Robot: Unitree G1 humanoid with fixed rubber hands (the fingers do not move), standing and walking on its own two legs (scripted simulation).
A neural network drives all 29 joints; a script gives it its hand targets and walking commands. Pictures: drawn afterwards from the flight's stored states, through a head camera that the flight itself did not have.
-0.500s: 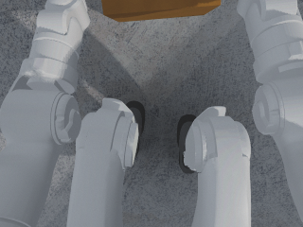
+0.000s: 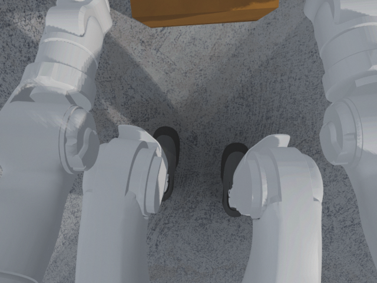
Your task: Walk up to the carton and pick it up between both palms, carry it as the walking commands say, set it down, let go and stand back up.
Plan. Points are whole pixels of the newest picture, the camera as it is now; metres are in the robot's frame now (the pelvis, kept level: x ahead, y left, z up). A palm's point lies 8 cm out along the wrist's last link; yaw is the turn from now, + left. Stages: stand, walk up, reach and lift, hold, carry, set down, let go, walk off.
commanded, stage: set down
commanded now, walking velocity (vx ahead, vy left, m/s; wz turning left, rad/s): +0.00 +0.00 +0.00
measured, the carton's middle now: out of the picture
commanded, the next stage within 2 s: none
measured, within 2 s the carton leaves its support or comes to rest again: neither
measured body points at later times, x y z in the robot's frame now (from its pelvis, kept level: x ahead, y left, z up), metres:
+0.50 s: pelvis +0.00 +0.01 -0.01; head +0.37 -0.01 +0.22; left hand +0.53 +0.19 -0.21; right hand +0.56 -0.14 -0.22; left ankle +0.12 +0.10 -0.32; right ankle +0.09 -0.09 -0.32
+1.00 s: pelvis +0.00 +0.00 -0.01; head +0.38 -0.01 +0.21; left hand +0.54 +0.19 -0.21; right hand +0.57 -0.14 -0.22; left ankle +0.12 +0.11 -0.32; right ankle +0.09 -0.09 -0.32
